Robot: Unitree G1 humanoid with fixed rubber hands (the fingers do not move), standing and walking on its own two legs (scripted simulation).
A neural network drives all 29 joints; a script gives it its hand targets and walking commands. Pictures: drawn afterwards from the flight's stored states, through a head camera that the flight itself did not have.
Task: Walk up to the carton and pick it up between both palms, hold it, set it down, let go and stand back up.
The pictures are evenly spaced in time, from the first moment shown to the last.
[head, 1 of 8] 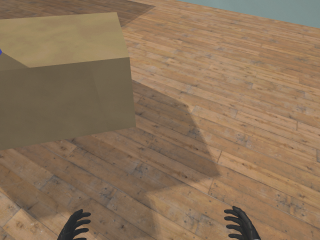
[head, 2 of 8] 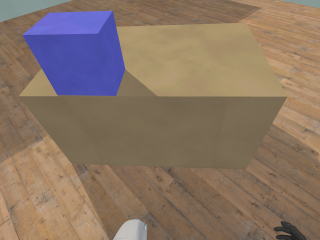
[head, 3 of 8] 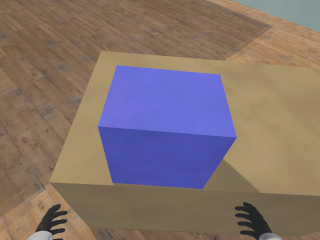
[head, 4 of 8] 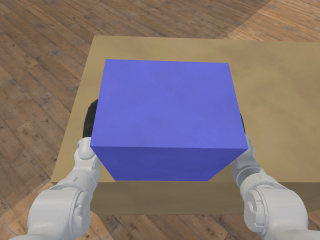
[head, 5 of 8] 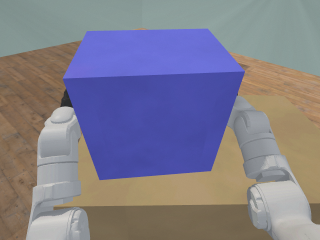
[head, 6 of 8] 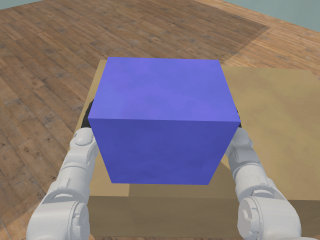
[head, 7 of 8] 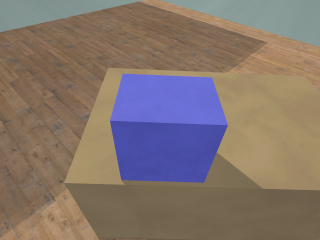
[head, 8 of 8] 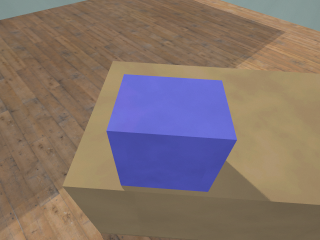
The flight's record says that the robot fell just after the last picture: no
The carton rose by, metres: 0.22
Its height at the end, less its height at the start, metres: +0.00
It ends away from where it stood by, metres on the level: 0.01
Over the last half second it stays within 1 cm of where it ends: yes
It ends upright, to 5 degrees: yes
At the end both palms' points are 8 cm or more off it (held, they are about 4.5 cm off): yes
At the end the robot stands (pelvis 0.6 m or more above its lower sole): yes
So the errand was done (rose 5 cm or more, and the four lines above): yes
